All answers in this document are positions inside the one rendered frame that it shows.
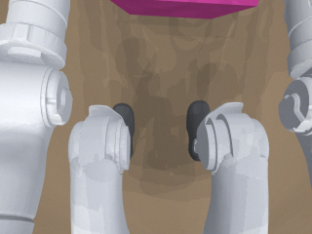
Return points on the left robot thigh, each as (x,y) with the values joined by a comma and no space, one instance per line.
(96,195)

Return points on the right robot upper arm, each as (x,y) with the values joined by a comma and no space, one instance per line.
(295,113)

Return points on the robot thigh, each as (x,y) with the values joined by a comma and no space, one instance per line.
(239,197)
(96,195)

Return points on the left robot forearm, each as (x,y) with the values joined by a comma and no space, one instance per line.
(34,32)

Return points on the left robot upper arm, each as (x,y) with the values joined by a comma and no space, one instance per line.
(34,99)

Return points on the right robot thigh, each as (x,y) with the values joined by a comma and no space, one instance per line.
(239,197)

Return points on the right robot forearm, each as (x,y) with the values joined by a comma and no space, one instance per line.
(298,18)

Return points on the carton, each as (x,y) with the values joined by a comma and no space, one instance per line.
(191,9)

